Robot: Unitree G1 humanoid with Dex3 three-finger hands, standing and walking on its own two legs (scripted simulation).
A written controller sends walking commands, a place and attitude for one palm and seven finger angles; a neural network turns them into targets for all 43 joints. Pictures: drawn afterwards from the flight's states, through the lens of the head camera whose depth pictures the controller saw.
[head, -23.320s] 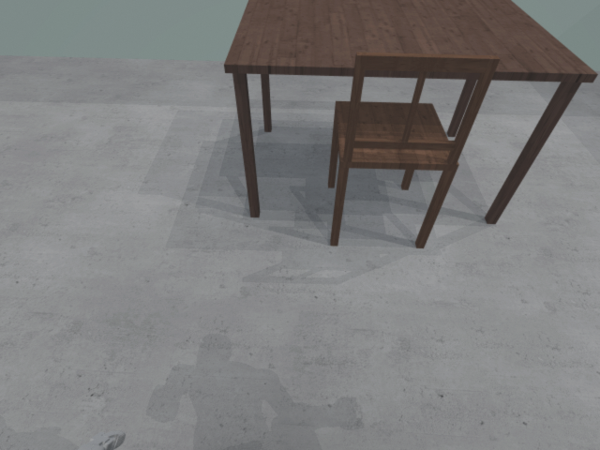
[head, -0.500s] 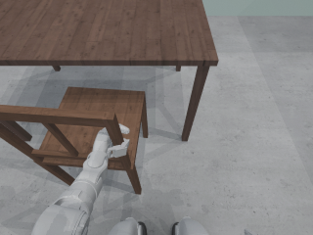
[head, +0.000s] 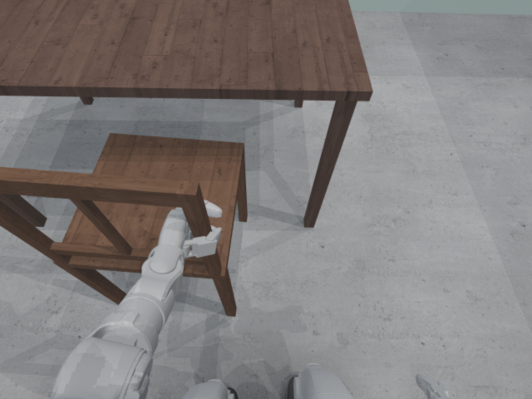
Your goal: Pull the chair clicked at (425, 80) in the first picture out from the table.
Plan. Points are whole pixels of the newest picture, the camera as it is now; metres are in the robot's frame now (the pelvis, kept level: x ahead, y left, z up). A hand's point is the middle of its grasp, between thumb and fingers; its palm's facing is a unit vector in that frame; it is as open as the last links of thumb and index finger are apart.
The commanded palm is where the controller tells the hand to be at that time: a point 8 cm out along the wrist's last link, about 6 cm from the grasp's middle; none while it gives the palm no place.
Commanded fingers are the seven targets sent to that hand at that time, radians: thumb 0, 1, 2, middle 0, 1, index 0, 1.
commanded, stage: step backward, pulling the chair out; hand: left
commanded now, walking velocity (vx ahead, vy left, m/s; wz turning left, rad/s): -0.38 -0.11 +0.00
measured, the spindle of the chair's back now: (105, 227) +0.40 +0.31 -0.09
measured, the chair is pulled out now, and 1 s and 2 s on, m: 0.18 0.34 0.54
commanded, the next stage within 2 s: stop walking, hand still on the chair in 1.68 s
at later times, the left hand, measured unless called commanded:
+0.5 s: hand (209, 271) +0.31 +0.10 -0.06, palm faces -0.10 -0.98 -0.15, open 6.0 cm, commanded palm +0.31 +0.15 -0.06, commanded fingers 0.00 0.90 0.90 -0.50 -1.45 -0.50 -1.45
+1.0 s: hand (205, 352) +0.19 +0.09 -0.06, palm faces -0.08 -0.99 -0.13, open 6.1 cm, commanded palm +0.20 +0.15 -0.06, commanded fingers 0.00 0.90 0.90 -0.50 -1.45 -0.50 -1.45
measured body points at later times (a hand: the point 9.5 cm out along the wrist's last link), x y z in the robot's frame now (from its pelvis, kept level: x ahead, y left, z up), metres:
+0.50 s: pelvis -0.08 +0.00 +0.00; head +0.03 +0.00 +0.44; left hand +0.31 +0.15 -0.05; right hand -0.01 -0.29 -0.12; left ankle -0.08 +0.13 -0.72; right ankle +0.01 -0.12 -0.72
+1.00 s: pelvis -0.19 -0.01 +0.00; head -0.10 -0.01 +0.44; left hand +0.19 +0.15 -0.05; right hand -0.11 -0.28 -0.13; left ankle -0.18 +0.12 -0.72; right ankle -0.09 -0.12 -0.72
